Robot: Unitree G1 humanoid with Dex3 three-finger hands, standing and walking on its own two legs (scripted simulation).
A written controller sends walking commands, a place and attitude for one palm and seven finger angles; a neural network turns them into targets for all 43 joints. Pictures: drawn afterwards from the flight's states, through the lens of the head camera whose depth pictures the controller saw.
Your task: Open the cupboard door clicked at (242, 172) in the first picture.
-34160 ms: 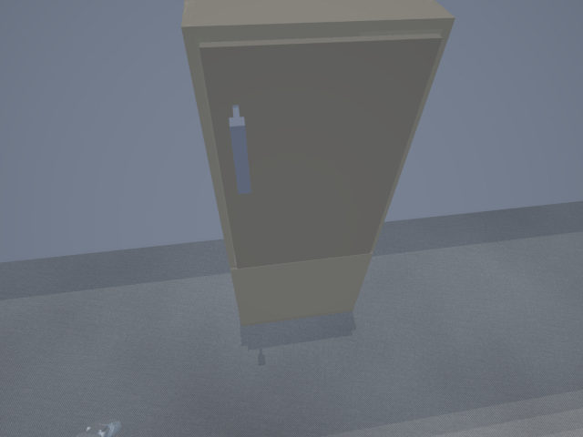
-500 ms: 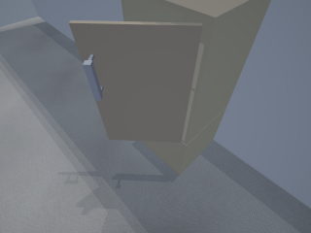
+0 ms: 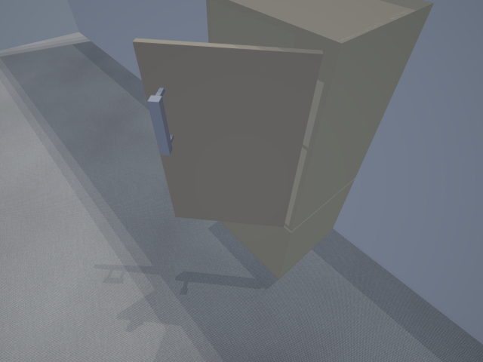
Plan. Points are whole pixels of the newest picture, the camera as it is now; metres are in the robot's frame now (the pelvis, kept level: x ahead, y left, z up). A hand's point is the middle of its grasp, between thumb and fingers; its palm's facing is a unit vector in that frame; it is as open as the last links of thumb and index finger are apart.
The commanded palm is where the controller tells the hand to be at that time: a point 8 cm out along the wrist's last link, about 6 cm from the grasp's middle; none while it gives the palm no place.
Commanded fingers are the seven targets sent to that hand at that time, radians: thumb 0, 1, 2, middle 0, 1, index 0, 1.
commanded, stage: look again from close up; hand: left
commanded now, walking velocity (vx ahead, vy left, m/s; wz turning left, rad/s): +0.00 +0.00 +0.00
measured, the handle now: (163, 121) +0.60 +0.23 +0.07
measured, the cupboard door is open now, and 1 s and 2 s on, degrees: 43 43 43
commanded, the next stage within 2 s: raise the hand with hooked fingers in 0.58 s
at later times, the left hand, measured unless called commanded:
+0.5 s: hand out of the picture +0.05 +0.20 -0.17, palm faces +0.04 -0.97 -0.24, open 7.4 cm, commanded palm none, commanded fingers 0.00 0.90 0.90 -0.20 -0.30 -0.20 -0.30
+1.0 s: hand (144, 282) +0.24 +0.18 +0.00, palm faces +0.05 -1.00 -0.05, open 8.1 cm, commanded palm +0.16 +0.25 -0.04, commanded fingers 0.00 0.50 0.73 -0.23 -0.56 -0.23 -0.56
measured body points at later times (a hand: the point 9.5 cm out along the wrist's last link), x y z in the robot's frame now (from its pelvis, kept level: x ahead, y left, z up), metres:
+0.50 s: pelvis +0.03 +0.01 +0.00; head +0.02 -0.01 +0.45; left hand +0.05 +0.25 -0.15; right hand +0.01 -0.18 -0.18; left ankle +0.01 +0.11 -0.74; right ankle +0.05 -0.10 -0.74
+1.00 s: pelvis +0.04 -0.01 -0.04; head +0.06 +0.00 +0.41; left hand +0.23 +0.24 +0.01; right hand +0.25 -0.27 -0.08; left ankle +0.01 +0.11 -0.74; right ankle +0.05 -0.10 -0.74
